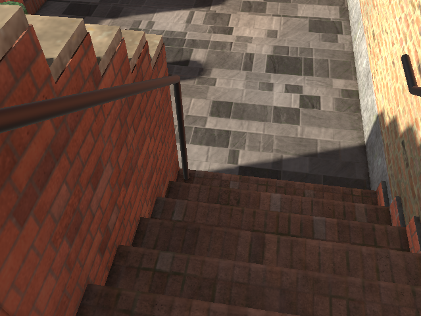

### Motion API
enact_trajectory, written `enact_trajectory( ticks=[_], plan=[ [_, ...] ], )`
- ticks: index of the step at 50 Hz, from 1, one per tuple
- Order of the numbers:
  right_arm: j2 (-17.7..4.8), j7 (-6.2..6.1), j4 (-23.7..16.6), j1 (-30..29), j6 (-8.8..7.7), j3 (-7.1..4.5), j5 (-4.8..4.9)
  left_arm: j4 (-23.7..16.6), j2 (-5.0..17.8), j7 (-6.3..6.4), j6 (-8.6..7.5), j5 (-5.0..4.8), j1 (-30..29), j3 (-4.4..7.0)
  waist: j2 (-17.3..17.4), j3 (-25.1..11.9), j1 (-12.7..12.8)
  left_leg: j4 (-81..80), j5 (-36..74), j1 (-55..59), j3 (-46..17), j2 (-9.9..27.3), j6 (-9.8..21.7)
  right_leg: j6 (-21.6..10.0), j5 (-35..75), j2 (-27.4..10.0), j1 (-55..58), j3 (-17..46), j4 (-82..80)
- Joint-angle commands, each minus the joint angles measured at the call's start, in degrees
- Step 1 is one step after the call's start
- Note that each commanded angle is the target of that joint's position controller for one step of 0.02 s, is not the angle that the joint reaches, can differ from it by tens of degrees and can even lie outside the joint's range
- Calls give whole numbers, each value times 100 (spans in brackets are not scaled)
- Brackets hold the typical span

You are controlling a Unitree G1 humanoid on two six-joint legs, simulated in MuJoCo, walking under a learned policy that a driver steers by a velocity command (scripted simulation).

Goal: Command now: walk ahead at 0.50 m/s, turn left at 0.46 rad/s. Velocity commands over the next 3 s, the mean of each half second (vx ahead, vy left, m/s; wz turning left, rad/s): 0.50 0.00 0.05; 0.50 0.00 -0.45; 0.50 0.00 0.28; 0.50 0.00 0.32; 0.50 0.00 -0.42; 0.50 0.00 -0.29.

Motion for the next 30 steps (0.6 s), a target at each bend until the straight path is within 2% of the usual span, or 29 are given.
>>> enact_trajectory(
  ticks=[1, 4, 5, 6, 8, 9, 10, 11, 12, 13, 14, 15, 16, 17, 18, 20, 21, 22, 23, 24, 25, 26, 27, 28, 29, 30],
  plan=[
    [97, 57, -406, -238, -106, 112, -30, -166, 864, -9, -47, -24, 30, 206, -524, 21, -5, -893, 561, -576, -217, 193, 59, -1098, 1677, -1574, 535, 1221, -891],
    [48, 150, -525, -703, -229, 152, -41, 3, 982, 6, 33, -113, -2, 183, -530, 21, 102, -1881, 1366, -172, 85, 91, 126, -995, 2118, -1390, 472, 655, -724],
    [-1, 161, -588, -805, -240, 167, -37, 16, 1060, 12, 50, -122, -49, 166, -634, 86, 126, -2057, 1216, 87, 286, 62, 112, -977, 2174, -1362, 323, 584, -750],
    [2, 182, -560, -685, -239, 149, -90, 105, 1116, 11, 43, -57, -97, 175, -740, -107, 56, -1956, 1347, 763, 426, -17, 89, -1027, 2638, -1335, -14, 417, -555],
    [-125, 221, -653, -701, -190, 128, -66, 195, 1221, -7, 47, -131, -32, 169, -856, -53, 10, -2197, 796, 1141, 591, -161, 169, -941, 2629, -1398, 5, 431, -425],
    [-178, 233, -634, -428, -186, 106, -52, 245, 1195, -10, 88, -169, -74, 139, -997, -48, -160, -2477, 555, 1490, 672, -238, 250, -856, 2661, -1452, 95, 481, -263],
    [-303, 231, -478, 121, -182, 35, -52, 282, 1205, 3, 132, -216, -116, 121, -920, -191, -487, -2956, 643, 2138, 805, -430, 377, -720, 3018, -1372, 145, 427, 258],
    [-556, 185, -201, 857, -199, -102, -88, 398, 1077, 9, 137, -173, 99, 52, -617, -446, -825, -3212, 840, 3121, 694, -412, 549, -545, 2687, -1091, -186, 252, 1416],
    [-1182, 93, -218, 1450, -206, -234, -180, 318, 726, -17, 72, -1, 495, -75, 689, -1150, -882, -3295, 1563, 4430, -1128, 1055, 1184, -165, 292, -587, -1346, 72, 3758],
    [-1237, 173, -153, 1569, -247, -177, -144, 260, 455, -62, -65, -203, 1105, -141, 1749, -1733, -642, -4245, 807, 4988, -3366, 1888, 2061, -44, -2284, 214, -2747, 968, 5092],
    [-750, 221, 30, 1620, -261, -53, -83, 225, 1109, -60, -54, -409, 652, 80, 988, -1143, -831, -4593, -33, 4360, -3033, 1745, 1886, -78, -1970, 52, -3174, 1495, 5482],
    [-592, 227, 62, 1230, -277, 15, -99, 70, 1186, -9, 43, -444, 306, 141, 711, -537, -693, -4647, -144, 3738, -2275, 1668, 1659, -119, -1582, -132, -3342, 1327, 5529],
    [-371, 271, 63, 821, -316, 101, -100, 71, 1091, 65, 190, -363, 216, 159, 262, -271, -506, -4735, -117, 3160, -1713, 1457, 1477, -111, -1152, -345, -3164, 1315, 5271],
    [-223, 275, 60, 425, -369, 157, -114, 61, 977, 110, 323, -262, 273, 184, 295, -67, -307, -4844, -104, 2667, -1275, 1257, 1321, -60, -678, -520, -2953, 1390, 4938],
    [-137, 256, 108, 252, -407, 179, -129, 89, 890, 105, 460, -291, 488, 201, 391, -15, -143, -4932, -80, 2365, -1029, 1108, 1203, -38, -352, -599, -2741, 1484, 4751],
    [-154, 199, 330, 363, -471, 161, -146, 140, 709, 78, 581, -229, 741, 216, 189, -68, -65, -5019, 311, 2329, -780, 1154, 1247, -5, 59, -560, -2767, 1608, 4558],
    [-243, 172, 547, 571, -473, 107, -207, 153, 586, 76, 624, -167, 758, 187, 151, -144, -123, -4921, 502, 2347, -582, 1185, 1297, 54, 230, -514, -2802, 1524, 4552],
    [-226, 117, 631, 624, -463, 124, -200, 55, 574, 56, 639, -143, 589, 180, 140, -55, -153, -5022, 519, 2354, -447, 1225, 1288, 64, 480, -542, -2980, 1574, 4433],
    [-298, 89, 689, 696, -488, 113, -245, 27, 546, 43, 645, -111, 500, 186, 40, -113, -187, -4890, 453, 2400, -251, 1170, 1290, 58, 972, -501, -3014, 1401, 4422],
    [-333, 62, 840, 777, -521, 102, -326, 88, 567, 27, 638, -96, 544, 213, 66, -147, -179, -4654, 581, 2483, -293, 1320, 1282, -8, 1299, -537, -3142, 1523, 4564],
    [-342, 79, 882, 797, -555, 113, -359, 26, 595, 26, 609, -85, 402, 229, -32, -58, -238, -4573, 831, 2435, -234, 1389, 1270, -47, 1415, -507, -3287, 1539, 4545],
    [-342, 109, 859, 803, -599, 123, -361, -70, 754, 28, 607, -104, 190, 305, -28, 22, -259, -4526, 655, 2489, 100, 1182, 1096, -92, 1915, -494, -3379, 1514, 4101],
    [-201, 31, 926, 740, -632, 132, -343, -190, 797, -5, 566, -142, -129, 330, 186, 140, -276, -4282, 663, 2722, 209, 1213, 840, -125, 2424, -557, -3589, 1842, 3554],
    [-111, -28, 992, 854, -650, 164, -286, -248, 733, -35, 562, -148, -299, 305, 418, 155, -402, -4104, 758, 2895, 270, 1263, 786, -116, 2661, -523, -3720, 1835, 3329],
    [-102, -76, 1039, 984, -657, 175, -179, -307, 677, -48, 566, -140, -345, 298, 454, 242, -409, -3939, 776, 3002, 155, 1389, 780, -153, 2663, -468, -3836, 1877, 3238],
    [-332, -162, 975, 757, -660, 93, -138, -342, 589, -65, 587, -207, -300, 293, 392, 413, -304, -3771, 582, 2582, 618, 1219, 660, -123, 3130, -493, -3642, 1756, 2674]
  ],
)
Next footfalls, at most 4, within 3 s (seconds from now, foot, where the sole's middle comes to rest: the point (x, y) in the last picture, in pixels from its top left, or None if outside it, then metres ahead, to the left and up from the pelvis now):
0.22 left None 0.23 0.16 -0.78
0.86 right None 0.45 -0.18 -0.96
1.42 left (233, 284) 0.76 -0.01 -1.14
1.92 right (275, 255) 0.99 -0.22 -1.33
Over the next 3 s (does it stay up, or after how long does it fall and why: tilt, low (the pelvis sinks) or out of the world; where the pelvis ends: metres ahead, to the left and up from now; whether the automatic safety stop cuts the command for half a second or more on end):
stays up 1.44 -0.16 -0.91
